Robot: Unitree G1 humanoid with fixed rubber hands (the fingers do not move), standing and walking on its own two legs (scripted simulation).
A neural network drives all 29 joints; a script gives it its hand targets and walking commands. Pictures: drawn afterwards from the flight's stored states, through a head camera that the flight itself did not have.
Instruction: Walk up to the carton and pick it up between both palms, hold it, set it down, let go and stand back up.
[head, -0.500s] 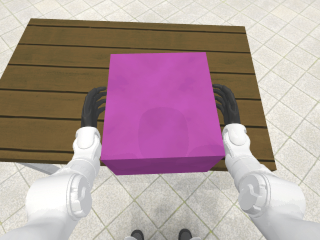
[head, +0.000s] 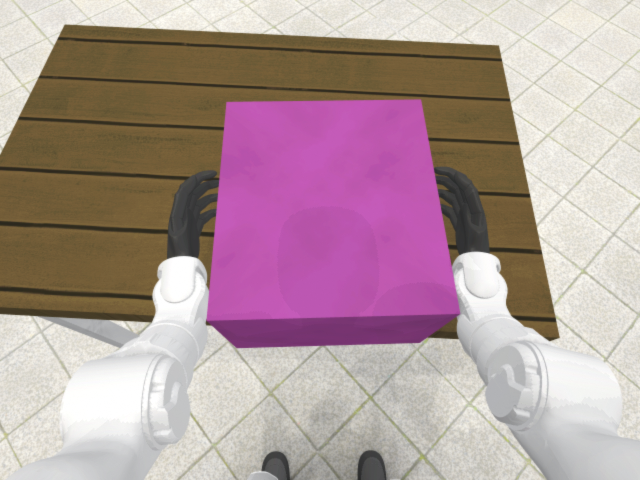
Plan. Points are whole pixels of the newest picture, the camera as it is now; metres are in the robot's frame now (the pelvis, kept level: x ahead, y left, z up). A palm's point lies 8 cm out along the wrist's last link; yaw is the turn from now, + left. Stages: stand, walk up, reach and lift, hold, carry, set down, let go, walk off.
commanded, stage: reach and lift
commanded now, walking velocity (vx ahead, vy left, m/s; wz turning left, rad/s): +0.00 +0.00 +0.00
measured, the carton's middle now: (326, 226) +0.46 +0.00 -0.05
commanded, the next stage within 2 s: none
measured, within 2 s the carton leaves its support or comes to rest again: leaves its support in 0.66 s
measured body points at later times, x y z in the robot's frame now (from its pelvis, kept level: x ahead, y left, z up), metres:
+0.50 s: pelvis -0.01 +0.00 +0.00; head +0.13 +0.00 +0.43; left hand +0.41 +0.18 -0.02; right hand +0.43 -0.18 -0.01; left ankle +0.00 +0.12 -0.72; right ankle +0.00 -0.13 -0.72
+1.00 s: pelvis -0.02 +0.00 +0.00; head +0.03 -0.01 +0.45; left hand +0.39 +0.18 +0.05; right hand +0.41 -0.18 +0.06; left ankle +0.00 +0.12 -0.72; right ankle +0.00 -0.13 -0.72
